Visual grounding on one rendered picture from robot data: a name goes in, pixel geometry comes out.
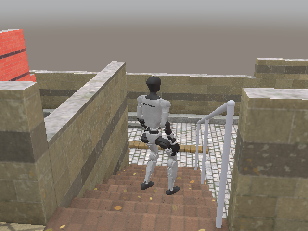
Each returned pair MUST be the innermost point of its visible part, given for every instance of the stairs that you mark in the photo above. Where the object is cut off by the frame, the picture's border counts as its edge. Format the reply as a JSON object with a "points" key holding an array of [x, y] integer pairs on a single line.
{"points": [[122, 192]]}

